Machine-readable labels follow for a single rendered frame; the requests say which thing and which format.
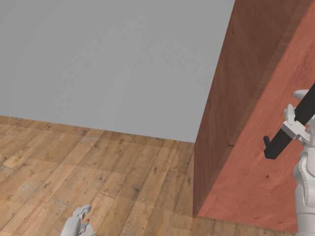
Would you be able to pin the handle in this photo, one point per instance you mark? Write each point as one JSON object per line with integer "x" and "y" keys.
{"x": 303, "y": 113}

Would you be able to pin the right robot hand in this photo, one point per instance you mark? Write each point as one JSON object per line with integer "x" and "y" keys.
{"x": 294, "y": 128}

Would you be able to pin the left robot hand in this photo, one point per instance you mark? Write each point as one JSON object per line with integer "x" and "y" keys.
{"x": 73, "y": 226}

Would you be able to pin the robot right forearm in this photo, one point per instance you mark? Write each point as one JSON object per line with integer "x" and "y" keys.
{"x": 304, "y": 174}

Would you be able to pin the wardrobe door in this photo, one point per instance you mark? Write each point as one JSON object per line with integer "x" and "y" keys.
{"x": 254, "y": 190}

